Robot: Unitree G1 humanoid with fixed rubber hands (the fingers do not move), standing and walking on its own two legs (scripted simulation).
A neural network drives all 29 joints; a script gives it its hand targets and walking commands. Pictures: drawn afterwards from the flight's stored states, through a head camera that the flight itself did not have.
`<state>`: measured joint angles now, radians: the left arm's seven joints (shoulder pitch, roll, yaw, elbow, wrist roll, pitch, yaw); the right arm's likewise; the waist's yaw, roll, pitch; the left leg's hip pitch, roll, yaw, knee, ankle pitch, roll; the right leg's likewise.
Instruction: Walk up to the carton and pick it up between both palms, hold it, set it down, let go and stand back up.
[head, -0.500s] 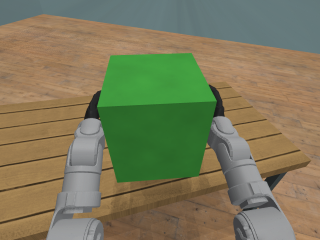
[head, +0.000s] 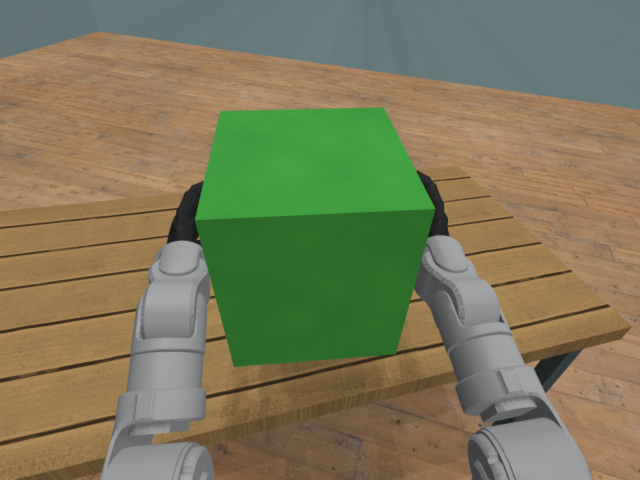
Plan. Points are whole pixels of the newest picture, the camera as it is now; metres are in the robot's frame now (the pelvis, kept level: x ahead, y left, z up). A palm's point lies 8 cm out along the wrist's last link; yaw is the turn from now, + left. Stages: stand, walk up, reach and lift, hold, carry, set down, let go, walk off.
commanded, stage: set down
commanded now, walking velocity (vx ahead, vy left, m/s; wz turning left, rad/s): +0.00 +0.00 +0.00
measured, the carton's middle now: (309, 235) +0.37 +0.03 +0.17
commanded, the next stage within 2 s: none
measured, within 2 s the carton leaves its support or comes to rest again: neither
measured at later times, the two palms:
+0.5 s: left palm (172, 263) +0.35 +0.20 +0.14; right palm (404, 246) +0.37 -0.10 +0.15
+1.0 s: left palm (169, 274) +0.36 +0.21 +0.11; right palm (385, 244) +0.41 -0.08 +0.13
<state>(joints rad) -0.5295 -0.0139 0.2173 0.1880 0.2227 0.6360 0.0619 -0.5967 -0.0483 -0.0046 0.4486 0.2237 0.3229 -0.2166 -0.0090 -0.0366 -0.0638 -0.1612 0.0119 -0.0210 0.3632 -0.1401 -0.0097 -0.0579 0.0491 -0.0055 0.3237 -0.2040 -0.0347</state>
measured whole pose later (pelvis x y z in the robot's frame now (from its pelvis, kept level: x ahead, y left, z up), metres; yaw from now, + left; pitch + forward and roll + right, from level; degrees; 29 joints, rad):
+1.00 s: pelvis +0.03 +0.00 +0.00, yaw +1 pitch -3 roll +0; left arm -0.47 -0.04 0.30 0.37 0.28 0.33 0.03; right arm -0.60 0.04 -0.10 0.73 0.03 -0.02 -0.14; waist 0.06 -0.05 -0.01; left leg -0.12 0.01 -0.03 0.32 -0.15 -0.01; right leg 0.01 0.04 -0.04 0.23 -0.20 -0.04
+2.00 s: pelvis +0.03 -0.01 +0.00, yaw +0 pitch +10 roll -1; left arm -0.53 -0.07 0.45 0.82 0.30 -0.09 0.08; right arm -0.67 0.07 -0.36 1.04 -0.25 -0.32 -0.06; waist 0.15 -0.03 -0.11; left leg -0.37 0.03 0.01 0.32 -0.12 -0.02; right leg -0.25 0.05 -0.04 0.26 -0.18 -0.04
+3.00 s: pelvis +0.02 -0.01 -0.02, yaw +1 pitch +18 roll -1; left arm -0.59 -0.03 0.53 1.07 0.28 -0.36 0.11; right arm -0.79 0.04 -0.42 1.28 -0.33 -0.50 -0.08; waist 0.15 -0.04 -0.19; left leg -0.64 0.05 0.02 0.51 -0.17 -0.02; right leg -0.53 0.05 -0.07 0.48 -0.26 -0.06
